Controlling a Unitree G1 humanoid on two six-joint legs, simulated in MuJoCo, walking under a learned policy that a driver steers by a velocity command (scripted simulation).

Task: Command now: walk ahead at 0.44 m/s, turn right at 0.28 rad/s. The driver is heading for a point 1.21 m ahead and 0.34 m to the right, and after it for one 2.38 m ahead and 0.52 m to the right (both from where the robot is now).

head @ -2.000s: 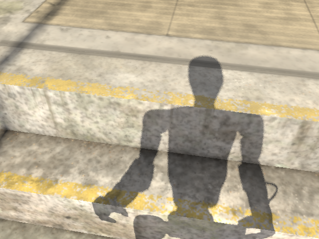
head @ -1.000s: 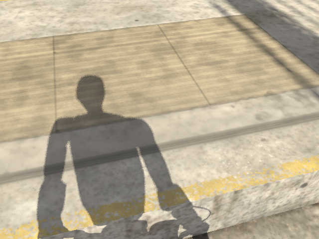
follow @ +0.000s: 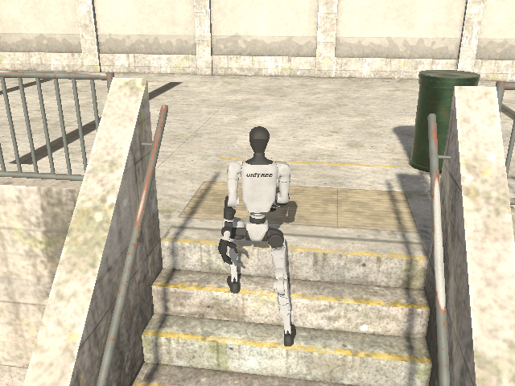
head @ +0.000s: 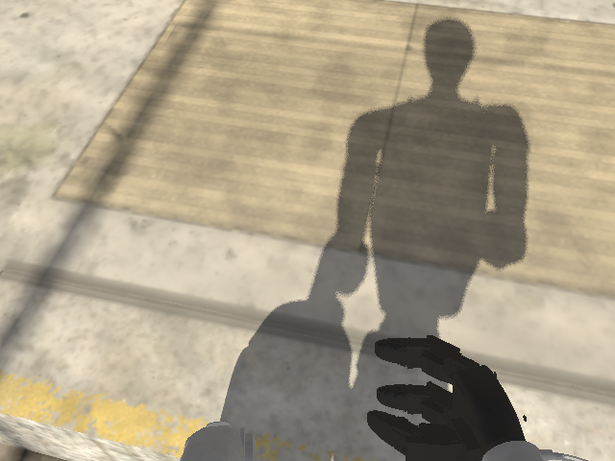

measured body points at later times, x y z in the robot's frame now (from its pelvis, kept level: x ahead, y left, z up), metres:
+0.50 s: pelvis +0.19 +0.07 +0.21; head +0.20 +0.10 +0.66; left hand +0.43 +0.14 +0.11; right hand +0.11 -0.12 +0.06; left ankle +0.13 +0.16 -0.54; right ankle +0.31 -0.08 -0.17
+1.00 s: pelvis +0.41 -0.04 +0.42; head +0.37 -0.07 +0.86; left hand +0.53 +0.14 +0.29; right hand +0.53 -0.30 +0.35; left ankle +0.62 +0.08 -0.12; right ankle +0.38 -0.05 -0.32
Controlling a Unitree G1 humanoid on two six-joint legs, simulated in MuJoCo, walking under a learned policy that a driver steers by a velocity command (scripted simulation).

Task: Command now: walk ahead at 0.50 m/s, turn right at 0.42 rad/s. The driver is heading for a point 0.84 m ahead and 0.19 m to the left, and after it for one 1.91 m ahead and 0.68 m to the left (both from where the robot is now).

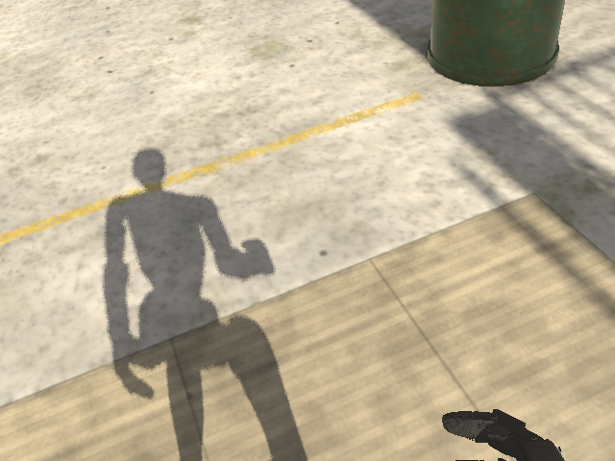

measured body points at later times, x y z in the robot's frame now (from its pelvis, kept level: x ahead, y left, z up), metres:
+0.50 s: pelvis +0.33 +0.09 -0.01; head +0.36 +0.08 +0.44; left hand +0.41 +0.35 -0.12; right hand +0.48 -0.15 -0.13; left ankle +0.39 +0.15 -0.74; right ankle +0.21 -0.06 -0.59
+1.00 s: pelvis +0.61 +0.12 +0.00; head +0.62 +0.12 +0.45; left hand +0.64 +0.42 -0.09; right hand +0.82 -0.08 -0.11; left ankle +0.51 +0.22 -0.64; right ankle +0.68 +0.03 -0.74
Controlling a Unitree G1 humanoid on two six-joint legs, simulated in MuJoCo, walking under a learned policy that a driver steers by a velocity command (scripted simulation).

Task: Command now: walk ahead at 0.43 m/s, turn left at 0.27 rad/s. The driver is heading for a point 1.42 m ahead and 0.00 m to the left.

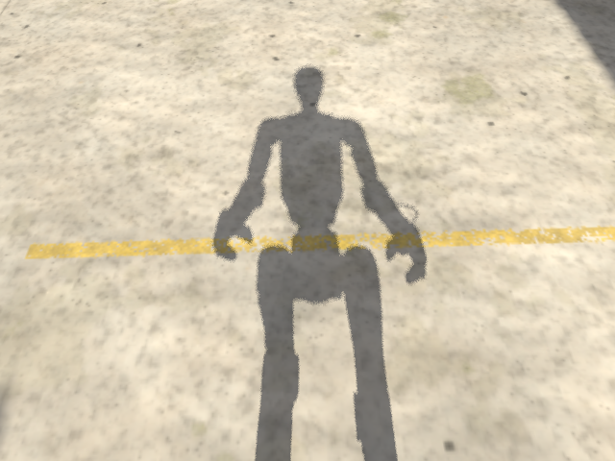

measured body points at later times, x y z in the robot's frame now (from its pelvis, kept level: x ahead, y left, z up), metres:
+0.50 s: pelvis +0.14 +0.05 +0.00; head +0.15 +0.06 +0.44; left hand +0.24 +0.31 -0.13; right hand +0.30 -0.17 -0.11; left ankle +0.20 +0.15 -0.74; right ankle +0.14 -0.11 -0.72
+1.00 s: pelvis +0.17 +0.04 -0.01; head +0.18 +0.04 +0.44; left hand +0.23 +0.28 -0.15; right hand +0.28 -0.20 -0.14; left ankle +0.20 +0.16 -0.74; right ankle +0.15 -0.10 -0.74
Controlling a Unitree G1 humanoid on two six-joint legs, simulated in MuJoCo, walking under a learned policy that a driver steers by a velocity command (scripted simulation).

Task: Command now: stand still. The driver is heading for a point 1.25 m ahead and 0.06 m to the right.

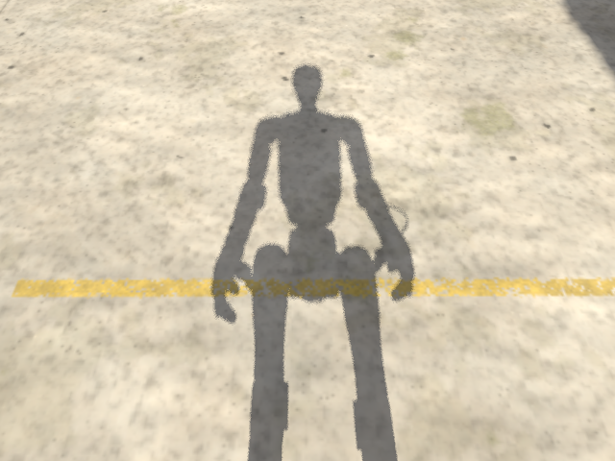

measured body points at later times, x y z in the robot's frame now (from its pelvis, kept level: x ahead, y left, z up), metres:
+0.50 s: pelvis +0.00 +0.00 +0.00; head +0.01 +0.00 +0.45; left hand +0.01 +0.23 -0.15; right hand +0.06 -0.24 -0.14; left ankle +0.03 +0.12 -0.73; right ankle -0.02 -0.14 -0.73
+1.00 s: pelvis +0.00 +0.00 +0.01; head +0.01 +0.00 +0.45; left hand -0.02 +0.22 -0.15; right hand +0.04 -0.24 -0.15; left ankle +0.03 +0.12 -0.73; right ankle -0.02 -0.14 -0.73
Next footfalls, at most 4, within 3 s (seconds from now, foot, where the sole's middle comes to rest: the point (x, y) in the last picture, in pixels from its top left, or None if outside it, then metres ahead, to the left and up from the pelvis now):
1.94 right None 0.46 -0.13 -0.77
2.52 left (282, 351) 0.78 0.10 -0.77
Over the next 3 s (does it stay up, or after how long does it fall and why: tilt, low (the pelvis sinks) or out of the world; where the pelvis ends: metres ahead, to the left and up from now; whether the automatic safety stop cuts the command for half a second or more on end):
stays up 0.87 -0.01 0.01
